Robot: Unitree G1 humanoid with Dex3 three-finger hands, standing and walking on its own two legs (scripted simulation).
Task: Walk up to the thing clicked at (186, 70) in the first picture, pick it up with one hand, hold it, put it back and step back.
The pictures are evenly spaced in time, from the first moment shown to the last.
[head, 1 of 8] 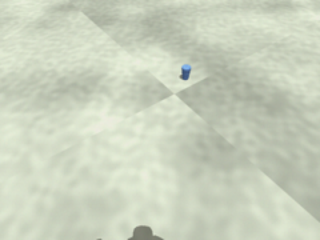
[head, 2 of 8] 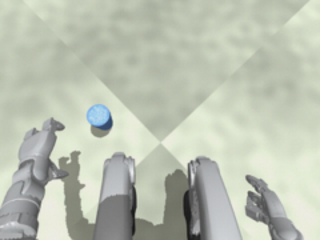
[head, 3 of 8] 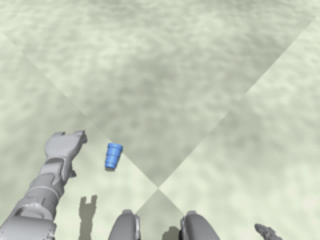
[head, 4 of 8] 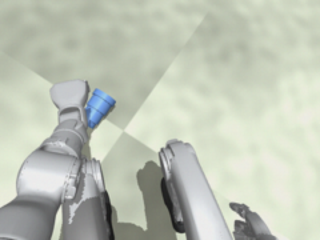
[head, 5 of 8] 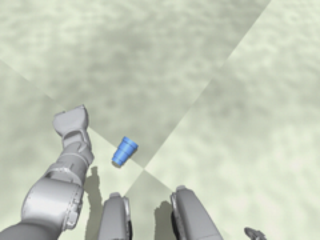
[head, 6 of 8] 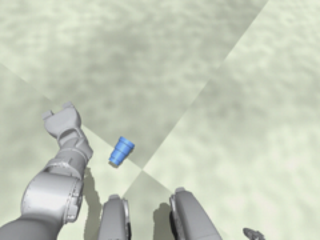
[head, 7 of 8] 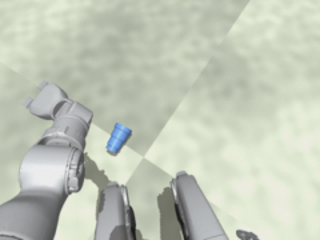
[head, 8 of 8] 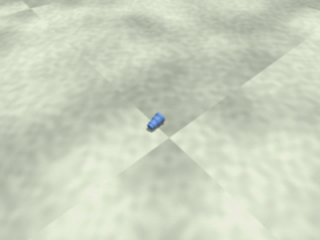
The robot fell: no
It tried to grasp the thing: yes
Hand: left
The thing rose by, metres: 0.01
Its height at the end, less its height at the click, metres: -0.03
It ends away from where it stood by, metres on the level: 0.14
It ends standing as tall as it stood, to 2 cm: no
